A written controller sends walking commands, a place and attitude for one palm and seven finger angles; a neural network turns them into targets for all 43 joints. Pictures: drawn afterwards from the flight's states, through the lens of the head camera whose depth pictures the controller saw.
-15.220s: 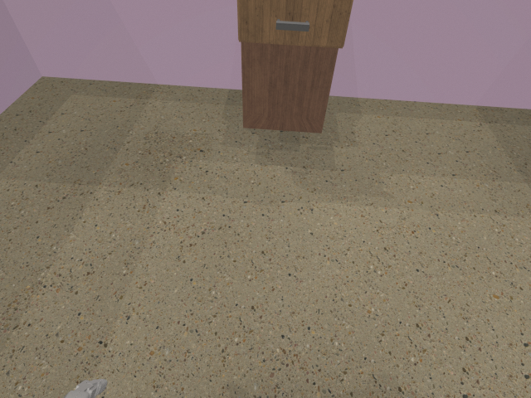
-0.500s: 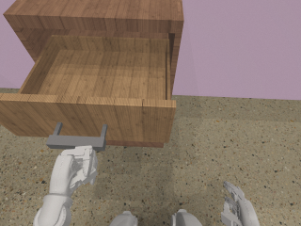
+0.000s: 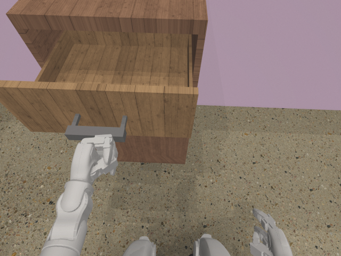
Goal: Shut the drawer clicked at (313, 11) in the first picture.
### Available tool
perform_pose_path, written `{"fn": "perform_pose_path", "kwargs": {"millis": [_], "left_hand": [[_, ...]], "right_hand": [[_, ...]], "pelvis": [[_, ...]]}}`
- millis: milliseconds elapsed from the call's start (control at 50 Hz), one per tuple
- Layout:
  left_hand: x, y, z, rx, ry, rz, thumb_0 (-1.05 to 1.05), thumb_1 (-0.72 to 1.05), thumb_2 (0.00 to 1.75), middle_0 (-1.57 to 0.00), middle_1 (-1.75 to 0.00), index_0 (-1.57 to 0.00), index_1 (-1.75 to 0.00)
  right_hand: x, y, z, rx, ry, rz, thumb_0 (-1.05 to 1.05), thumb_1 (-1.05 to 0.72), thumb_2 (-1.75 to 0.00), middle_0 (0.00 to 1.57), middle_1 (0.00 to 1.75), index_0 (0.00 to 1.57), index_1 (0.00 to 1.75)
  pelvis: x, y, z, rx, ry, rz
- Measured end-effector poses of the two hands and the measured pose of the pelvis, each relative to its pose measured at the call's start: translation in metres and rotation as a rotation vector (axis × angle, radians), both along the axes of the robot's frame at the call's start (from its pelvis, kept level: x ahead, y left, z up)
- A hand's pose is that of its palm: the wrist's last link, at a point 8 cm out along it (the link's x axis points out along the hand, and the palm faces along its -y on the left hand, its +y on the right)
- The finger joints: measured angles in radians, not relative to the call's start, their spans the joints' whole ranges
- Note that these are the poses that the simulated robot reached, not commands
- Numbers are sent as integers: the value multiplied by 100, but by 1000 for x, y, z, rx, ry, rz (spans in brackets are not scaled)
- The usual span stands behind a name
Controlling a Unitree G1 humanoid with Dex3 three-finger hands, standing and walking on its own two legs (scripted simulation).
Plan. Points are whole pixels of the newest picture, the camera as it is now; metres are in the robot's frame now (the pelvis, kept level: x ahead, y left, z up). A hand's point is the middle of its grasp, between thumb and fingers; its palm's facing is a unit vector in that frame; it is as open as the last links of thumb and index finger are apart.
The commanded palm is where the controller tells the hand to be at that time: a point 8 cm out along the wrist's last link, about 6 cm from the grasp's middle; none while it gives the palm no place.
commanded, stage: push the drawer shut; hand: left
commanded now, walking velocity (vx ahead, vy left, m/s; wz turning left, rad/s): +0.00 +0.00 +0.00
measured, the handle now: (98, 126) +0.40 +0.19 +0.05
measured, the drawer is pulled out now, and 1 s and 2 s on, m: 0.21 0.08 0.00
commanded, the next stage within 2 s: none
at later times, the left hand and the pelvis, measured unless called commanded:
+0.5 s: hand (124, 133) +0.39 +0.13 +0.04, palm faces -0.02 -1.00 -0.06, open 3.4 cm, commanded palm +0.37 +0.18 +0.05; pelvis +0.01 +0.00 +0.00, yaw -1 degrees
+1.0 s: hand (127, 114) +0.45 +0.12 +0.04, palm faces -0.01 -1.00 -0.06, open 3.4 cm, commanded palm +0.43 +0.18 +0.05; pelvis +0.00 -0.01 +0.00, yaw -1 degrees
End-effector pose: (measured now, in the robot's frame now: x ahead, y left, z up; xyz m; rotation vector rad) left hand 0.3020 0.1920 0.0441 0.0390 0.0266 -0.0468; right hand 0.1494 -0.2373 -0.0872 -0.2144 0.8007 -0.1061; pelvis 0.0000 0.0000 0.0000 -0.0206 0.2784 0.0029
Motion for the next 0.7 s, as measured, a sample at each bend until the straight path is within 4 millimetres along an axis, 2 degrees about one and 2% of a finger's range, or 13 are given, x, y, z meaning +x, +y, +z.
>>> {"fn": "perform_pose_path", "kwargs": {"millis": [500, 700], "left_hand": [[68, -12, -1, 16, -9, 27, 4, 90, 95, -140, -160, -140, -160], [87, -14, 0, 16, -5, 36, 5, 90, 94, -140, -160, -140, -160]], "right_hand": [[-41, -12, -14, -3, 184, -70, 1, -90, -90, 20, 30, 20, 30], [-54, -16, -16, 2, 230, -96, 1, -90, -90, 20, 30, 20, 30]], "pelvis": [[6, 1, 3, 9, 31, -15], [8, -2, 5, 13, 37, -22]]}}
